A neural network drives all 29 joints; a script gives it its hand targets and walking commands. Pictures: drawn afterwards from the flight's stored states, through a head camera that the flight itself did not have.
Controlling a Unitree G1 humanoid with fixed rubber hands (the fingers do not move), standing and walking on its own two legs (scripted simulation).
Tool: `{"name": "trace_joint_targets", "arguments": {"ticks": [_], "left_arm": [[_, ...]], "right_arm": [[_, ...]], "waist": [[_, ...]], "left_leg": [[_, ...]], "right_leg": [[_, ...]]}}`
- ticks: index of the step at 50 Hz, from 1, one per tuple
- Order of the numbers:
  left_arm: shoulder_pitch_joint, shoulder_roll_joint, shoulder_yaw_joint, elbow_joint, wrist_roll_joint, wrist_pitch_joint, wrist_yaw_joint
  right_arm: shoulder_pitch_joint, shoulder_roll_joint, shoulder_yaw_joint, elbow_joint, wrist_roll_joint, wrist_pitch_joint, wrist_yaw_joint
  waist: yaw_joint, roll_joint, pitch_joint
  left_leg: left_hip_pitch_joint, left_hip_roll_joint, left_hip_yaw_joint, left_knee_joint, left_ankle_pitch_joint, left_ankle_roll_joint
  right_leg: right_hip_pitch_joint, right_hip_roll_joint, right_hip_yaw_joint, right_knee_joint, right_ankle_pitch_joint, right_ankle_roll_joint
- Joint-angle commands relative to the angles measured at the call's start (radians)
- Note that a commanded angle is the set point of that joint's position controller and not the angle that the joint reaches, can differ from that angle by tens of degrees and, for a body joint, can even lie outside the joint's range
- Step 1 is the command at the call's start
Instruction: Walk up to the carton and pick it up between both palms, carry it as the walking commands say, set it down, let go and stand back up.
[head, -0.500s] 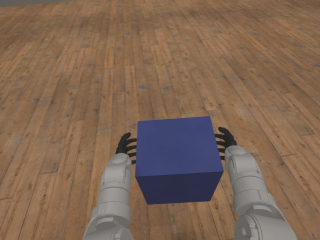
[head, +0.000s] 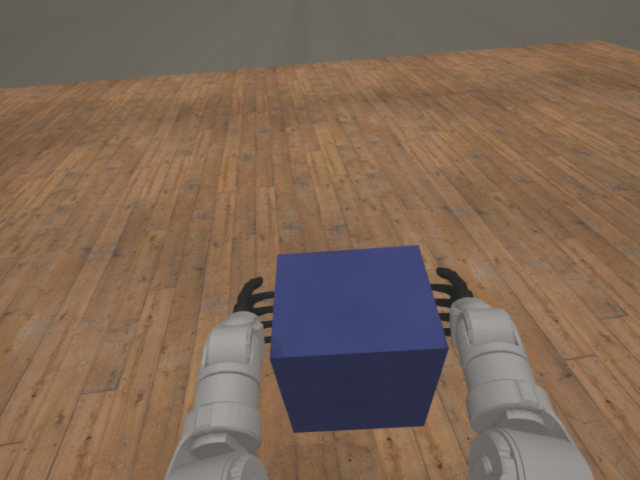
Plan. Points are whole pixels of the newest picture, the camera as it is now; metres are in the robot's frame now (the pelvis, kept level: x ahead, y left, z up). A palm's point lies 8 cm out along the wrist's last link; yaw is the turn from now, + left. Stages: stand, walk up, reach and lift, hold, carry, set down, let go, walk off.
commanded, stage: reach and lift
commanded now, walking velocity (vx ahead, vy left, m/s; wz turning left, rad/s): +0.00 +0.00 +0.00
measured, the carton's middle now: (353, 343) +0.34 -0.02 -0.01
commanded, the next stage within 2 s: hold in 0.84 s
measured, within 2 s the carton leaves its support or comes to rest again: neither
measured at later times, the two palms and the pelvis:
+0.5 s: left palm (244, 316) +0.32 +0.14 +0.07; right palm (457, 306) +0.33 -0.16 +0.07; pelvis +0.01 +0.00 +0.01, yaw +0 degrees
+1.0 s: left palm (240, 321) +0.31 +0.14 +0.08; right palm (460, 319) +0.31 -0.16 +0.07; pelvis +0.00 +0.00 +0.01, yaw +0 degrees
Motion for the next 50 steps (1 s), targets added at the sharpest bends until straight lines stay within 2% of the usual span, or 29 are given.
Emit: {"name": "trace_joint_targets", "arguments": {"ticks": [1, 3, 9, 13, 14, 20, 21, 27, 28, 29, 35, 37, 38, 39, 45, 50], "left_arm": [[-0.697, -0.947, -0.472, -0.011, -0.268, 0.013, -0.305], [-0.683, -0.951, -0.472, -0.008, -0.270, 0.016, -0.310], [-0.654, -0.959, -0.518, -0.069, -0.288, 0.017, -0.316], [-0.571, -0.963, -0.532, -0.073, -0.285, 0.030, -0.314], [-0.567, -0.957, -0.540, -0.083, -0.282, 0.033, -0.312], [-0.493, -0.948, -0.545, -0.108, -0.276, 0.041, -0.306], [-0.479, -0.955, -0.548, -0.104, -0.274, 0.045, -0.307], [-0.452, -0.957, -0.566, -0.135, -0.280, 0.044, -0.305], [-0.444, -0.962, -0.573, -0.135, -0.281, 0.044, -0.305], [-0.435, -0.963, -0.566, -0.127, -0.279, 0.046, -0.304], [-0.425, -0.958, -0.550, -0.106, -0.270, 0.045, -0.309], [-0.422, -0.968, -0.554, -0.101, -0.270, 0.045, -0.313], [-0.426, -0.964, -0.548, -0.102, -0.268, 0.043, -0.312], [-0.421, -0.967, -0.546, -0.091, -0.265, 0.046, -0.313], [-0.432, -0.959, -0.528, -0.068, -0.254, 0.043, -0.323], [-0.415, -0.972, -0.542, -0.076, -0.259, 0.042, -0.330]], "right_arm": [[-0.565, 1.130, 0.402, -0.093, 0.286, -0.002, 0.294], [-0.573, 1.131, 0.410, -0.109, 0.287, 0.001, 0.291], [-0.512, 1.134, 0.431, -0.137, 0.291, 0.009, 0.280], [-0.458, 1.122, 0.445, -0.168, 0.288, 0.015, 0.275], [-0.431, 1.120, 0.436, -0.155, 0.286, 0.019, 0.275], [-0.387, 1.102, 0.448, -0.203, 0.281, 0.025, 0.278], [-0.375, 1.096, 0.444, -0.210, 0.280, 0.025, 0.277], [-0.354, 1.095, 0.467, -0.243, 0.286, 0.027, 0.283], [-0.355, 1.094, 0.472, -0.256, 0.292, 0.025, 0.283], [-0.367, 1.088, 0.473, -0.265, 0.292, 0.026, 0.286], [-0.373, 1.089, 0.481, -0.267, 0.292, 0.030, 0.288], [-0.386, 1.092, 0.490, -0.283, 0.299, 0.025, 0.288], [-0.393, 1.096, 0.490, -0.279, 0.299, 0.026, 0.290], [-0.386, 1.093, 0.483, -0.270, 0.294, 0.026, 0.290], [-0.402, 1.099, 0.465, -0.248, 0.280, 0.026, 0.291], [-0.393, 1.105, 0.477, -0.269, 0.281, 0.024, 0.290]], "waist": [[0.031, -0.010, -0.072], [0.035, -0.030, -0.083], [0.023, -0.030, -0.137], [0.025, -0.033, -0.153], [0.025, -0.013, -0.150], [0.029, -0.030, -0.164], [0.027, -0.007, -0.158], [0.032, -0.027, -0.153], [0.034, 0.000, -0.153], [0.036, -0.013, -0.144], [0.044, -0.027, -0.124], [0.048, -0.010, -0.123], [0.050, -0.028, -0.124], [0.049, -0.016, -0.120], [0.050, -0.029, -0.097], [0.048, -0.029, -0.115]], "left_leg": [[-0.002, -0.025, -0.061, -0.215, -0.007, 0.005], [0.011, -0.030, -0.055, -0.204, 0.021, 0.003], [0.059, -0.040, -0.046, -0.183, 0.120, -0.007], [0.094, -0.041, -0.053, -0.189, 0.198, -0.009], [0.099, -0.041, -0.054, -0.192, 0.216, -0.013], [0.128, -0.041, -0.061, -0.206, 0.279, -0.013], [0.126, -0.043, -0.059, -0.209, 0.288, -0.015], [0.149, -0.039, -0.067, -0.216, 0.298, -0.014], [0.140, -0.040, -0.065, -0.217, 0.302, -0.016], [0.142, -0.037, -0.068, -0.219, 0.299, -0.014], [0.119, -0.038, -0.065, -0.223, 0.220, -0.007], [0.113, -0.041, -0.062, -0.223, 0.212, -0.008], [0.112, -0.040, -0.062, -0.222, 0.202, -0.006], [0.115, -0.042, -0.060, -0.225, 0.199, -0.008], [0.093, -0.040, -0.053, -0.234, 0.127, -0.001], [0.103, -0.041, -0.051, -0.232, 0.146, -0.001]], "right_leg": [[0.211, 0.034, -0.034, -0.103, 0.011, -0.003], [0.212, 0.030, -0.028, -0.109, 0.021, -0.003], [0.221, 0.025, -0.010, -0.118, 0.102, -0.004], [0.245, 0.028, -0.010, -0.123, 0.181, -0.003], [0.248, 0.028, -0.007, -0.124, 0.204, -0.005], [0.272, 0.033, -0.004, -0.134, 0.262, -0.003], [0.279, 0.033, -0.003, -0.137, 0.270, -0.005], [0.268, 0.038, -0.004, -0.143, 0.264, -0.004], [0.277, 0.038, -0.003, -0.142, 0.271, -0.006], [0.269, 0.038, -0.003, -0.144, 0.258, -0.006], [0.265, 0.036, -0.007, -0.150, 0.189, -0.004], [0.264, 0.035, -0.006, -0.149, 0.181, -0.006], [0.260, 0.036, -0.006, -0.149, 0.169, -0.004], [0.259, 0.035, -0.006, -0.152, 0.164, -0.007], [0.251, 0.033, -0.012, -0.158, 0.093, -0.005], [0.259, 0.035, -0.013, -0.157, 0.107, -0.005]]}}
